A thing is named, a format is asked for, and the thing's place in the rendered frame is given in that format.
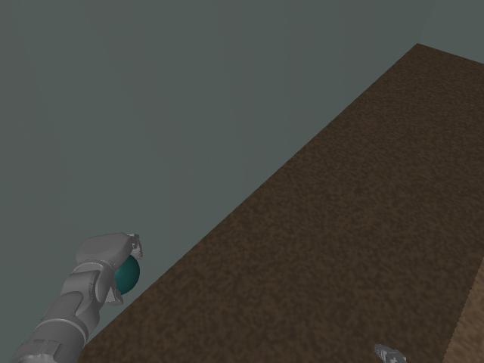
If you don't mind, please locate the right robot hand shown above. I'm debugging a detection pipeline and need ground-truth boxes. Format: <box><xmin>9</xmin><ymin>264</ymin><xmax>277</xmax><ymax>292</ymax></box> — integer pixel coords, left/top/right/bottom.
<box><xmin>374</xmin><ymin>344</ymin><xmax>407</xmax><ymax>363</ymax></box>

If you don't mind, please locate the left robot arm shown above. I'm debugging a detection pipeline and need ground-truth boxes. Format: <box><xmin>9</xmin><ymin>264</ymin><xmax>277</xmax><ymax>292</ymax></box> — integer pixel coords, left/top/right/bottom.
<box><xmin>8</xmin><ymin>259</ymin><xmax>114</xmax><ymax>363</ymax></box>

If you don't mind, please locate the ball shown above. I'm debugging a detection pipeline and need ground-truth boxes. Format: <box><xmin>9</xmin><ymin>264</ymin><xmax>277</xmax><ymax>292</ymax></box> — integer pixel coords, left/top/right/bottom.
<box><xmin>114</xmin><ymin>255</ymin><xmax>140</xmax><ymax>295</ymax></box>

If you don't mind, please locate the left robot hand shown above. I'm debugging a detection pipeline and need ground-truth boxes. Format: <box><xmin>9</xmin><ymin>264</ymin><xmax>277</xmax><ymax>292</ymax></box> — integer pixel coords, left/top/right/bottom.
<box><xmin>76</xmin><ymin>233</ymin><xmax>143</xmax><ymax>306</ymax></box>

